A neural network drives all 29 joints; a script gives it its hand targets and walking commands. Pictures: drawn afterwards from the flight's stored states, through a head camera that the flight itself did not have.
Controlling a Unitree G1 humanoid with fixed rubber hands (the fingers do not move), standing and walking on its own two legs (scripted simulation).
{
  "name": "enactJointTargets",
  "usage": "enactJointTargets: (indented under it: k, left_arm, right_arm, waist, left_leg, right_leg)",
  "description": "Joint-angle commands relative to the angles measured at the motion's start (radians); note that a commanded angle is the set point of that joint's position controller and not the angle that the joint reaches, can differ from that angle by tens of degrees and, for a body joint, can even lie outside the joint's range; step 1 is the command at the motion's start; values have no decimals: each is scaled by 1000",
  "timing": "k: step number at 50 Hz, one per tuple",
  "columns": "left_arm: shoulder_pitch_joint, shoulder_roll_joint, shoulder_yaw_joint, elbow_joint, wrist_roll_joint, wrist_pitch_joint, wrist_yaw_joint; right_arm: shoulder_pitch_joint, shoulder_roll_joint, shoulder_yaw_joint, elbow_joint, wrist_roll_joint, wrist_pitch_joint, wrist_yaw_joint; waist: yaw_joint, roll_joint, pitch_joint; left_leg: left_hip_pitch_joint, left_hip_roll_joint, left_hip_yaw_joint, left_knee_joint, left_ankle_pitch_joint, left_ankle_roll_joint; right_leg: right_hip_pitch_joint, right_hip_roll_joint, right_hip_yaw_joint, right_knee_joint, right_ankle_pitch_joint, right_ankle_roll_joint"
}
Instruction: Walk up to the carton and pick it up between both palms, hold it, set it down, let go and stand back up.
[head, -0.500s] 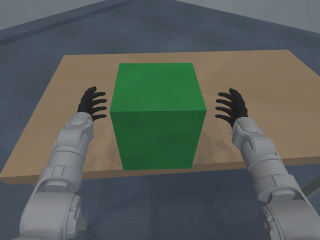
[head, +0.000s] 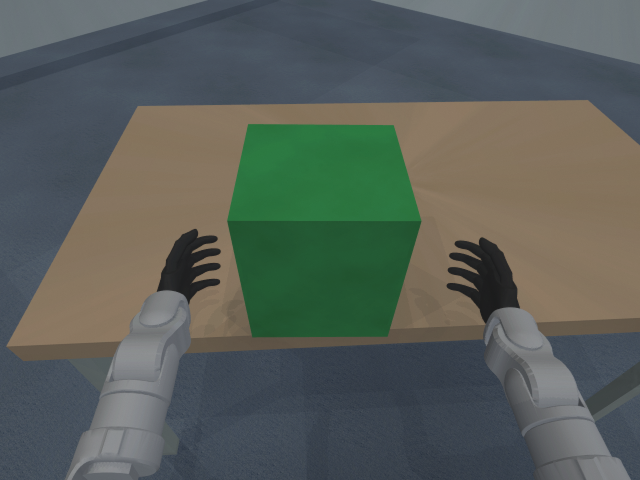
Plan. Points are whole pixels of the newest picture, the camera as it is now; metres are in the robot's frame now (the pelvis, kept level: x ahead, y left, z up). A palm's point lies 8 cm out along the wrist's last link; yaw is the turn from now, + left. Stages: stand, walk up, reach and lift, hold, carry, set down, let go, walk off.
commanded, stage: set down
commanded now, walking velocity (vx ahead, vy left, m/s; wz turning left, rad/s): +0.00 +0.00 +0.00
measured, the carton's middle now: (320, 234) +0.45 +0.02 +0.06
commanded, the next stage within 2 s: none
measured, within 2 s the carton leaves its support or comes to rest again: neither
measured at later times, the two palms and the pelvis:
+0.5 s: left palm (173, 352) +0.29 +0.21 +0.01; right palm (502, 360) +0.28 -0.21 +0.02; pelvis +0.03 +0.00 +0.00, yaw +0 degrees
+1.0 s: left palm (172, 351) +0.29 +0.22 +0.01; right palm (500, 386) +0.26 -0.21 -0.02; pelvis +0.04 +0.00 +0.00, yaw +0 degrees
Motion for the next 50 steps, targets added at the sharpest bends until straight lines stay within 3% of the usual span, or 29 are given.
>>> enactJointTargets:
  k: [1,3,5,6,7,8,11,13,19,20,21,22,24,28,30,32,34,35,36,37,38,41,42,43,44,45,48,49,50]
  left_arm:
    - [-216,129,41,-327,-48,-97,-28]
    - [28,74,30,-324,-51,-131,-28]
    - [-142,134,31,-408,-74,-154,-25]
    - [68,73,11,-360,-57,-179,-32]
    - [-181,165,12,-430,-91,-187,-36]
    - [78,90,-5,-391,-78,-196,-30]
    - [139,97,4,-361,-54,-207,-37]
    - [82,132,-1,-417,-91,-236,-47]
    - [153,148,6,-441,-74,-251,-35]
    - [186,117,-10,-399,-63,-251,-30]
    - [165,149,7,-457,-57,-264,-14]
    - [315,74,-12,-278,-14,-218,-29]
    - [248,142,4,-428,-42,-257,-34]
    - [380,74,11,-278,31,-207,-46]
    - [377,82,-2,-286,12,-204,-60]
    - [358,99,7,-358,5,-220,-47]
    - [503,10,-24,-151,66,-157,-71]
    - [419,62,-1,-268,52,-174,-63]
    - [399,80,4,-256,43,-180,-64]
    - [470,29,-12,-104,77,-130,-80]
    - [410,71,-3,-256,36,-171,-65]
    - [490,33,-10,-65,69,-134,-90]
    - [410,81,-6,-233,47,-175,-75]
    - [480,51,-8,-69,76,-131,-95]
    - [393,71,3,-188,59,-151,-75]
    - [454,58,-10,-77,76,-127,-85]
    - [435,36,-18,-62,66,-132,-85]
    - [489,-1,-36,60,96,-97,-92]
    - [453,4,-27,-48,102,-112,-84]
  right_arm:
    - [-226,17,-51,-364,-66,-86,20]
    - [18,45,-29,-346,-68,-111,31]
    - [-160,-4,-68,-468,-101,-132,22]
    - [116,48,-45,-374,-92,-139,32]
    - [-154,22,-48,-466,-106,-145,22]
    - [98,46,-32,-413,-96,-151,39]
    - [161,24,-30,-364,-108,-168,48]
    - [103,20,-41,-470,-105,-197,38]
    - [154,5,-49,-507,-139,-222,61]
    - [192,-6,-48,-456,-143,-218,69]
    - [194,-12,-48,-467,-138,-223,79]
    - [295,-32,-25,-281,-138,-194,93]
    - [236,5,-51,-467,-136,-238,78]
    - [359,-41,-29,-267,-168,-207,97]
    - [353,-33,-32,-269,-158,-204,95]
    - [318,-37,-47,-337,-151,-219,104]
    - [415,-44,-32,-96,-186,-183,113]
    - [344,-44,-44,-214,-173,-206,113]
    - [317,-38,-61,-278,-174,-221,106]
    - [374,-42,-49,-100,-207,-193,110]
    - [317,-53,-61,-270,-180,-223,123]
    - [362,-32,-29,-118,-221,-209,122]
    - [320,-23,-42,-263,-208,-232,115]
    - [376,-27,-41,-94,-233,-208,116]
    - [276,-44,-57,-183,-221,-227,123]
    - [333,-43,-41,-69,-221,-211,125]
    - [309,-36,-51,-134,-246,-232,125]
    - [344,-49,-47,9,-259,-212,133]
    - [311,-48,-44,-56,-245,-230,141]
  waist:
    - [56,2,-302]
    - [24,-27,-253]
    - [38,-12,-342]
    - [13,-7,-243]
    - [43,16,-328]
    - [38,4,-254]
    - [31,37,-234]
    - [14,17,-262]
    - [44,13,-238]
    - [21,15,-223]
    - [55,39,-260]
    - [34,58,-143]
    - [34,22,-261]
    - [18,52,-126]
    - [-5,23,-108]
    - [25,55,-189]
    - [-5,61,-12]
    - [39,51,-78]
    - [24,25,-79]
    - [7,13,24]
    - [50,11,-119]
    - [19,-14,-2]
    - [42,-17,-103]
    - [6,12,13]
    - [45,18,-82]
    - [37,0,-23]
    - [37,-45,-42]
    - [14,-16,7]
    - [52,26,-41]
  left_leg:
    - [326,-64,66,-118,-157,-6]
    - [344,-68,51,-115,-140,1]
    - [326,-75,72,-106,-169,-4]
    - [378,-58,43,-116,-128,-8]
    - [340,-67,61,-95,-178,-11]
    - [363,-64,52,-107,-138,-10]
    - [400,-64,44,-97,-94,-26]
    - [373,-77,70,-89,-120,-14]
    - [329,-65,71,-90,-105,-14]
    - [361,-64,59,-97,-104,-17]
    - [347,-58,60,-94,-80,-24]
    - [387,-52,56,-107,-66,-35]
    - [352,-67,71,-77,-13,-23]
    - [408,-57,53,-91,7,-33]
    - [394,-63,67,-85,46,-43]
    - [391,-66,69,-93,73,-36]
    - [398,-63,57,-107,49,-55]
    - [373,-61,68,-101,38,-52]
    - [380,-74,68,-94,36,-37]
    - [374,-62,60,-109,8,-46]
    - [360,-66,76,-91,48,-45]
    - [371,-75,85,-104,25,-36]
    - [367,-74,91,-95,40,-32]
    - [362,-79,98,-112,4,-35]
    - [365,-66,89,-114,-16,-34]
    - [347,-68,86,-121,-16,-30]
    - [347,-64,93,-125,-66,-13]
    - [368,-57,89,-132,-72,-22]
    - [375,-50,80,-131,-42,-34]
  right_leg:
    - [160,15,-69,-77,-191,-26]
    - [176,11,-68,-81,-158,-37]
    - [127,11,-65,-74,-205,-32]
    - [140,16,-74,-72,-142,-40]
    - [97,2,-61,-68,-195,-34]
    - [117,13,-79,-75,-178,-39]
    - [112,7,-66,-81,-158,-46]
    - [106,1,-54,-82,-172,-41]
    - [112,4,-55,-72,-179,-48]
    - [79,8,-66,-73,-183,-47]
    - [110,4,-58,-77,-172,-54]
    - [80,20,-74,-83,-170,-58]
    - [133,7,-56,-80,-105,-49]
    - [115,10,-70,-82,-116,-53]
    - [128,14,-64,-89,-85,-50]
    - [129,23,-78,-76,-61,-50]
    - [122,21,-72,-100,-106,-60]
    - [144,21,-81,-91,-114,-56]
    - [139,17,-78,-101,-91,-48]
    - [127,19,-86,-96,-131,-53]
    - [147,25,-79,-92,-111,-51]
    - [127,19,-81,-106,-107,-51]
    - [167,19,-80,-93,-80,-43]
    - [123,12,-79,-94,-110,-42]
    - [139,18,-78,-90,-134,-46]
    - [137,18,-81,-96,-138,-57]
    - [135,16,-71,-94,-156,-48]
    - [117,26,-91,-105,-167,-59]
    - [136,26,-91,-101,-155,-62]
